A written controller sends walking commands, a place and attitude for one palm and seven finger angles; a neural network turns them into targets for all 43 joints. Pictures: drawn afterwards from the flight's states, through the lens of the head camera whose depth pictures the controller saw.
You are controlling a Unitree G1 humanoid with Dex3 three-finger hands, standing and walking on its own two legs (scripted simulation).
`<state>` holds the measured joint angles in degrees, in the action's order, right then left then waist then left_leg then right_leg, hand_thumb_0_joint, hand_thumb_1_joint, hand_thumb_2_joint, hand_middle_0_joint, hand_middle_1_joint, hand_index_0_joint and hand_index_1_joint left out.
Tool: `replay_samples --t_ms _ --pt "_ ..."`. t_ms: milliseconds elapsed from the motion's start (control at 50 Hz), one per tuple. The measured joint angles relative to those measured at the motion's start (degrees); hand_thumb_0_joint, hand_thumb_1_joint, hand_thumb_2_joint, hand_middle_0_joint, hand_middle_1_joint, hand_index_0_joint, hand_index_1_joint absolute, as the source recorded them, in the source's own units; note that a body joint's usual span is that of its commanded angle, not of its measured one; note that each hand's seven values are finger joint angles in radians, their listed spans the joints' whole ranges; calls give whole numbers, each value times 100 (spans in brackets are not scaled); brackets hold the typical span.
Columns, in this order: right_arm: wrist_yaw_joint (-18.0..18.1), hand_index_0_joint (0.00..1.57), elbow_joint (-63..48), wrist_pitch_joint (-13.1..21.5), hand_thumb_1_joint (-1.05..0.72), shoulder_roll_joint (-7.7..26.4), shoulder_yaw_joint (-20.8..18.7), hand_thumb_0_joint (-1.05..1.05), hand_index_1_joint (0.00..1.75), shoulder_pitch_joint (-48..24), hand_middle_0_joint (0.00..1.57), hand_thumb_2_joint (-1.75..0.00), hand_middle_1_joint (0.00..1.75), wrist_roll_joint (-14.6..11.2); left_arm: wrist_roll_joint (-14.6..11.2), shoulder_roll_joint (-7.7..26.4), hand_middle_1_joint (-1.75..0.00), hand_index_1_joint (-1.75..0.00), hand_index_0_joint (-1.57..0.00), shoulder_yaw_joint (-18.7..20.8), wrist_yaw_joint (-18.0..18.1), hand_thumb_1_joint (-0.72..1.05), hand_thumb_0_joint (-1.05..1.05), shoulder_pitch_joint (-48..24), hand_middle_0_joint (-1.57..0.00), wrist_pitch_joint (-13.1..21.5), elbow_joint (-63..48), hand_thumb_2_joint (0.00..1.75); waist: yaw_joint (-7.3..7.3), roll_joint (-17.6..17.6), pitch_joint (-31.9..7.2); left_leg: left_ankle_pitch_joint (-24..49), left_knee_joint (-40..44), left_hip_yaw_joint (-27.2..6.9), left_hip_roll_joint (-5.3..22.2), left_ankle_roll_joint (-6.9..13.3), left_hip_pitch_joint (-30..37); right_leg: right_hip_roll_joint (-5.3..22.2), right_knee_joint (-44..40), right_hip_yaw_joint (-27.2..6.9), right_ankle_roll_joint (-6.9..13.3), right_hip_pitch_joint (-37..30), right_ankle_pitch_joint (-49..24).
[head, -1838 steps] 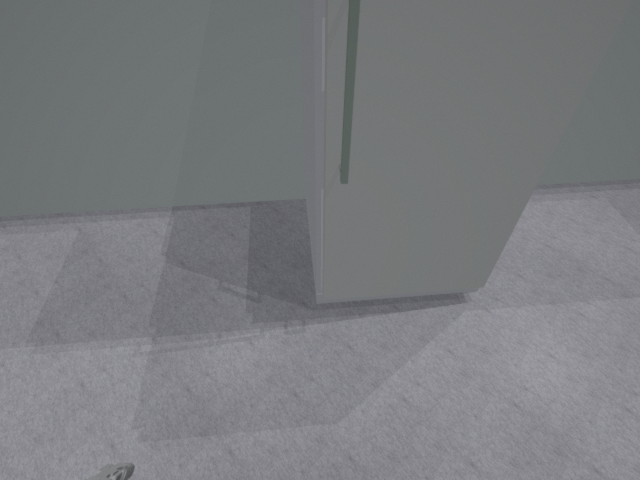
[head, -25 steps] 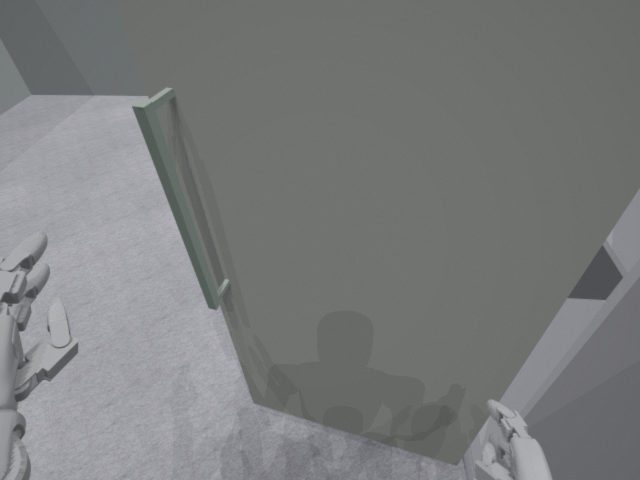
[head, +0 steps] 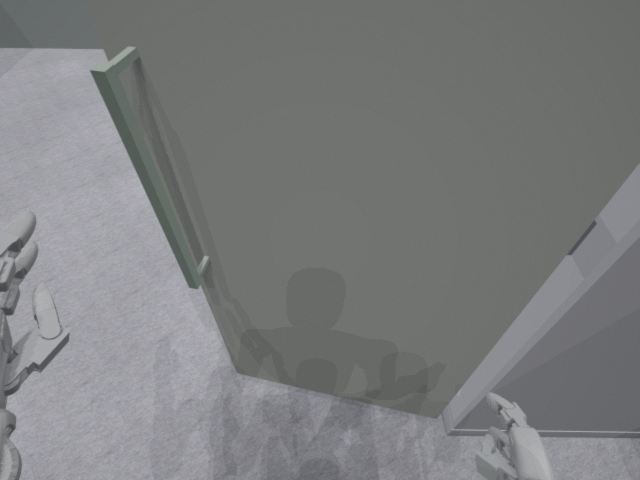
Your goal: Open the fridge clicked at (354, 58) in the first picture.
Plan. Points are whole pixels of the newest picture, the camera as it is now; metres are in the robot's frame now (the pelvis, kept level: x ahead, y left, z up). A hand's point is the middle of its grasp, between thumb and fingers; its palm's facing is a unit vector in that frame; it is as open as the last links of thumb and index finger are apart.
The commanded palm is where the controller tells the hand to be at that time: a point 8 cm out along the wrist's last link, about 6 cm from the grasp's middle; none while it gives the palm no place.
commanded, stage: step back with the hand held close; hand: left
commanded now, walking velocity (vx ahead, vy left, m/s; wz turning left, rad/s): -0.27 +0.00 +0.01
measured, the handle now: (168, 195) +0.46 +0.26 +0.09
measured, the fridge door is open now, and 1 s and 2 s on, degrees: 78 78 78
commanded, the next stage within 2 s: stop stepping back and stand still in 1.28 s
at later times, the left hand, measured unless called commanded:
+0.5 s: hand out of the picture +0.13 +0.28 +0.15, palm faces +0.50 -0.77 -0.41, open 7.4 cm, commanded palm +0.07 +0.31 +0.18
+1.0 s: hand out of the picture +0.06 +0.26 +0.16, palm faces +0.40 -0.81 -0.44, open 7.4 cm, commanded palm +0.00 +0.31 +0.18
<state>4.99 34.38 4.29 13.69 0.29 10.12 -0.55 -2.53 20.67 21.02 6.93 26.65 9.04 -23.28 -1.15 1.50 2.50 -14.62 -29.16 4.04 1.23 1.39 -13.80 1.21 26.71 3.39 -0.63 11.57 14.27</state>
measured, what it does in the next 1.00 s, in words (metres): walks backwards: right foot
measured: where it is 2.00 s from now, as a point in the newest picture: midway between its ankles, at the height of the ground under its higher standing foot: outside the picture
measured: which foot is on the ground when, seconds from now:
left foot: down 0.00-1.00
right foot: down 0.00-0.64, up 0.66-0.82, down 0.84-1.00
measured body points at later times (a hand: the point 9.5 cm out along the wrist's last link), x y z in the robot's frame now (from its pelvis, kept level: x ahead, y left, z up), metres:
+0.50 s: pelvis -0.06 +0.01 -0.01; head -0.05 +0.02 +0.44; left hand +0.09 +0.32 +0.18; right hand +0.13 -0.21 -0.08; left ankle +0.01 +0.10 -0.74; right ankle -0.01 -0.13 -0.74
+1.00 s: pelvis -0.14 +0.01 -0.01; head -0.10 +0.03 +0.44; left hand +0.04 +0.31 +0.18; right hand +0.06 -0.21 -0.08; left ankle +0.01 +0.10 -0.74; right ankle -0.19 -0.12 -0.74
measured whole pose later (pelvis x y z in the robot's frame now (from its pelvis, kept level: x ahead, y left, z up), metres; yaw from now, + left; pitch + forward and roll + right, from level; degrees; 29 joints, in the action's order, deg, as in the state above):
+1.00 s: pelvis -0.14 +0.01 -0.01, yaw +1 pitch +0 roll -4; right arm 4.8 35.9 5.8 10.7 0.3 8.4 -0.9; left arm -2.4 24.6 22.7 6.9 28.3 15.5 -30.6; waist -2.7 0.8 3.6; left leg -0.3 -26.9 2.4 3.8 2.3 -27.1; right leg -5.3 27.1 -0.9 0.1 8.4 18.9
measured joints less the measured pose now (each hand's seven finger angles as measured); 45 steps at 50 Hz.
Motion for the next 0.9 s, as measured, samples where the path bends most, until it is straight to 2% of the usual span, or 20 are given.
replay_samples --t_ms 100,220,300,360,420,540,580,640,720,760,800,840,900 --pt "25 20 -235 -155 -91 -113 -10 1 30 40 20 -90 30 -12 2 286 -30 -30 -21 110 18 89 1 439 -21 8 -492 89 81 -240 108 53 -31 104 -90 109 -161 98 140 -103 -92 235 -33" --pt "16 20 -338 -81 -90 -249 58 1 30 97 20 -90 30 19 -12 555 -31 -30 -21 417 88 89 1 454 -21 164 -848 89 24 -358 108 92 -203 93 -137 185 -359 131 369 -169 -88 446 -68" --pt "-10 20 -327 56 -90 -277 118 1 30 134 21 -90 30 29 9 451 -30 -30 -21 479 112 89 1 316 -21 241 -723 89 -2 -265 33 118 -361 5 -166 209 -507 90 461 -253 -82 465 5" --pt "-21 20 -298 116 -90 -266 151 1 30 119 21 -90 30 20 44 265 -30 -30 -21 458 119 89 1 233 -21 256 -545 89 -42 -134 15 132 -499 -50 -121 199 -629 47 490 -215 -166 524 -56" --pt "-21 20 -264 149 -90 -258 157 1 30 134 21 -90 30 13 81 101 -30 -30 -21 377 113 89 1 172 -21 250 -413 89 -76 -64 -3 177 -578 -107 -83 176 -735 10 523 -158 -133 592 -117" --pt "-19 20 -128 190 -90 -187 117 1 30 224 21 -90 30 59 131 -39 -30 -30 -21 165 150 89 1 111 -21 317 -486 89 -89 -169 -68 -248 -755 -219 -105 95 -978 -9 431 -101 -61 726 -296" --pt "-14 20 -79 192 -90 -134 93 1 30 223 21 -90 30 71 128 14 -30 -30 -21 140 186 89 1 87 -21 365 -586 89 -57 -220 -42 -177 -755 -252 -123 76 -1021 -12 425 -102 -66 763 -355" --pt "16 20 -81 182 -90 -75 45 1 30 227 21 -90 30 61 127 179 -30 -30 -21 209 206 89 1 63 -21 443 -689 89 39 -238 11 441 -630 -267 -98 158 -1042 -59 499 -113 -93 834 -328" --pt "54 20 -120 252 -90 -116 -71 1 30 323 21 -90 30 56 221 426 -31 -30 -21 450 110 89 1 -36 -21 558 -541 89 229 -89 24 544 -614 -474 -61 236 -1176 -393 1427 -281 -77 806 227" --pt "14 20 -119 297 -90 -156 -97 1 30 414 20 -90 30 55 217 497 -31 -30 -21 595 70 89 1 38 -21 607 -514 89 259 -15 -102 647 -523 -509 4 242 -1315 -531 1429 -264 -38 484 383" --pt "-40 20 -101 355 -90 -207 -84 1 30 446 20 -90 30 54 141 546 -30 -30 -21 744 68 89 1 228 -21 665 -583 89 181 -70 -255 798 -409 -452 -1 174 -1488 -535 964 -252 19 64 587" --pt "-84 20 -55 404 -90 -255 -58 1 30 328 21 -90 30 74 48 531 -30 -30 -21 840 81 89 1 406 -21 725 -664 89 21 -186 -303 921 -303 -277 2 131 -1661 -459 208 -301 97 -264 923" --pt "-86 20 108 381 -90 -202 -70 1 30 -5 21 -90 30 82 23 275 -30 -30 -21 538 47 89 1 300 -21 747 -641 89 -140 89 31 1218 -15 -294 213 91 -1589 -650 -167 -317 116 -308 499"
